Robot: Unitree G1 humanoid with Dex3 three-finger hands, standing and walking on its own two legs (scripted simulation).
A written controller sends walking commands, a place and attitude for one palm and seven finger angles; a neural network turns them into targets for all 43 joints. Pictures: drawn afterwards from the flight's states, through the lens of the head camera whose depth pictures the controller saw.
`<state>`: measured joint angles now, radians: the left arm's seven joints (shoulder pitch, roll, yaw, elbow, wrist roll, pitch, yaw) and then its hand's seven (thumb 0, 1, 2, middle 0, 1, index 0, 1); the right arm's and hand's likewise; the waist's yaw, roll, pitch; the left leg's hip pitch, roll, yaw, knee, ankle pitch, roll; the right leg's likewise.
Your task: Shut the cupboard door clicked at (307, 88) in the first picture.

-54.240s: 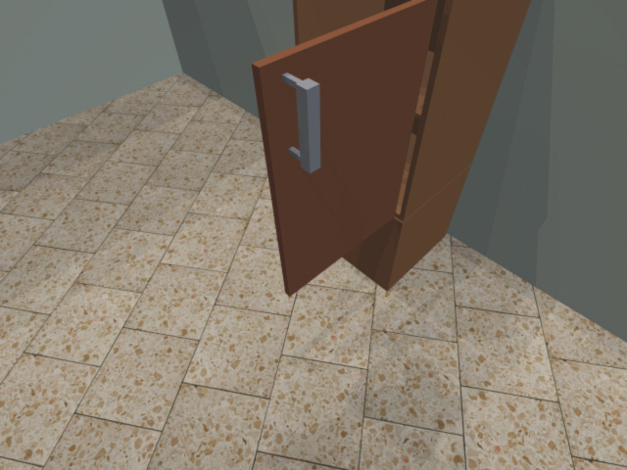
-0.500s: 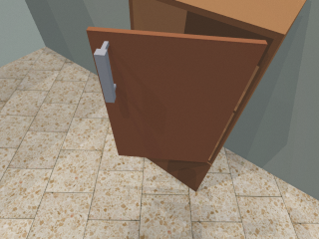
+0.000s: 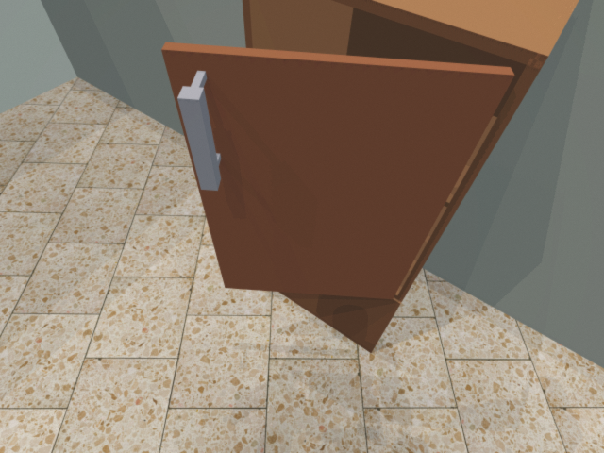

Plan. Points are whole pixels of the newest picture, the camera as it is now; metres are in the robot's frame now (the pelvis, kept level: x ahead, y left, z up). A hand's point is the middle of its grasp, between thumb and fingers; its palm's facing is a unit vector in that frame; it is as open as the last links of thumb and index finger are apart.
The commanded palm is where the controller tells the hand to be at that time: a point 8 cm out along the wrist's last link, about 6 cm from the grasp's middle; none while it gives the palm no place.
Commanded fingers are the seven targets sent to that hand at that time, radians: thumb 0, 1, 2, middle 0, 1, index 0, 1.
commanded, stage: come to a stop and stand still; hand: left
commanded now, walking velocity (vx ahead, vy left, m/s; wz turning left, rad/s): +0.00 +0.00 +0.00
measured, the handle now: (205, 133) +0.47 +0.17 +0.15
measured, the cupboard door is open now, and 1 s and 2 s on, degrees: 32 32 32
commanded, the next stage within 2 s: look again from close up in 0.50 s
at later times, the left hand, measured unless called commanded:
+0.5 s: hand out of the picture -0.02 +0.15 -0.17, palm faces +0.01 -0.99 -0.16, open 7.3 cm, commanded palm none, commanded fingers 0.00 0.90 0.90 -0.20 -0.30 -0.20 -0.30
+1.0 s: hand out of the picture -0.01 +0.19 -0.17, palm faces +0.00 -0.97 -0.24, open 7.3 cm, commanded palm none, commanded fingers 0.00 0.90 0.90 -0.20 -0.30 -0.20 -0.30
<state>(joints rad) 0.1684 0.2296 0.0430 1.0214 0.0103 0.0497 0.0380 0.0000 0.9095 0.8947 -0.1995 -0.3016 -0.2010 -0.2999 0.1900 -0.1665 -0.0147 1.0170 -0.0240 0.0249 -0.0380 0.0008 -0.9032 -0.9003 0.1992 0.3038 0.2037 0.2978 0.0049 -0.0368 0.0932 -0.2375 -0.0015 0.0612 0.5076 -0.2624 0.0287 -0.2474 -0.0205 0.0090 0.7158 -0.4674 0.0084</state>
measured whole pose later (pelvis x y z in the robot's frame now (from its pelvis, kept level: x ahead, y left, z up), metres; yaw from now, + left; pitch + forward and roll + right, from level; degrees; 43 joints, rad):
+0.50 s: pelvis -0.02 -0.02 +0.01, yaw +0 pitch -2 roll +0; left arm 0.29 0.14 0.00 1.14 0.01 0.00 0.03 0.00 0.92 0.89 -0.20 -0.30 -0.20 -0.30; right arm 0.30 -0.15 0.00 1.16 -0.01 0.02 -0.03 0.00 -0.90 -0.90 0.20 0.30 0.20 0.30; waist -0.01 -0.02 0.04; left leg -0.17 0.03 0.06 0.38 -0.17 -0.01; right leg -0.10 0.01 0.01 0.38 -0.25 -0.01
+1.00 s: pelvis -0.02 +0.00 +0.00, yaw -1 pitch -1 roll +1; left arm 0.30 0.17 -0.01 1.07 0.02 -0.02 0.04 0.00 0.91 0.89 -0.20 -0.30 -0.20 -0.30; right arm 0.28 -0.18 0.00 1.05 -0.02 -0.02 -0.02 0.01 -0.92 -0.90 0.20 0.30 0.20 0.30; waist -0.01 0.02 0.01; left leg -0.25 -0.01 0.07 0.51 -0.24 0.03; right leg -0.19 -0.02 0.03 0.53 -0.33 0.02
